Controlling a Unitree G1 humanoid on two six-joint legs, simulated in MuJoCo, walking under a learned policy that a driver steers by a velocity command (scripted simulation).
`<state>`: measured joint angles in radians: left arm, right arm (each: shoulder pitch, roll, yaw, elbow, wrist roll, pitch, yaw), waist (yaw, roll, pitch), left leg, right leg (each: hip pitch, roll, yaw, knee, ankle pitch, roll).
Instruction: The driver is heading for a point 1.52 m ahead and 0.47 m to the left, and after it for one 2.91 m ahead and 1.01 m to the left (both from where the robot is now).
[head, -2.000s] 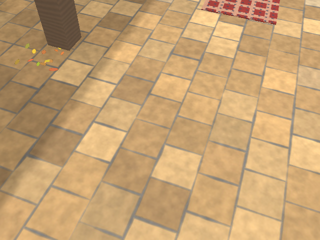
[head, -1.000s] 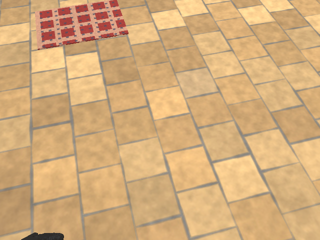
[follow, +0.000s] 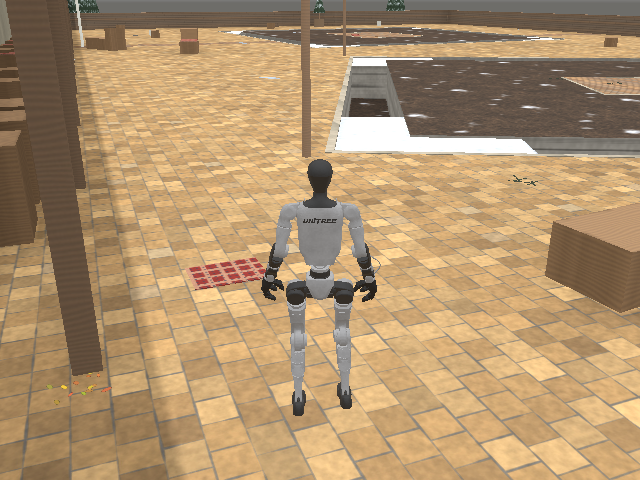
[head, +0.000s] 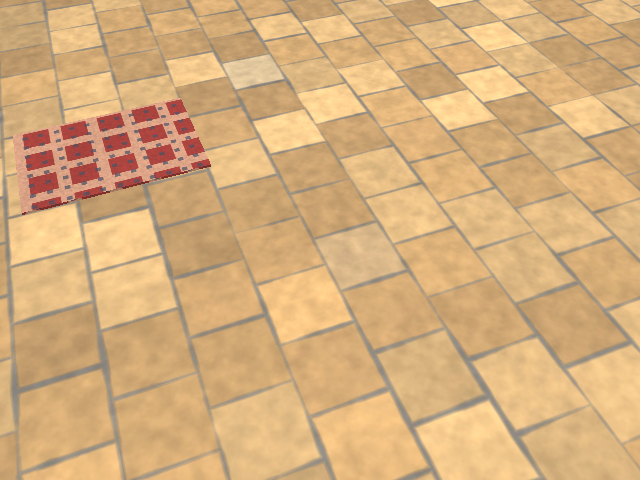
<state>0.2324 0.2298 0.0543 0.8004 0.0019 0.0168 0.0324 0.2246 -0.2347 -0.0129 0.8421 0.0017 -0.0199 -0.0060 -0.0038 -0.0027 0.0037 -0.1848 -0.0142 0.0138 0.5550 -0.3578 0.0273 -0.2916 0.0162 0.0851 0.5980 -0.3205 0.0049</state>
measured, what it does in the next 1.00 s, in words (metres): walks ahead: left foot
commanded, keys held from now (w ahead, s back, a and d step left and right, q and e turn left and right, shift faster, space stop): w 0.90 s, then w+q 0.10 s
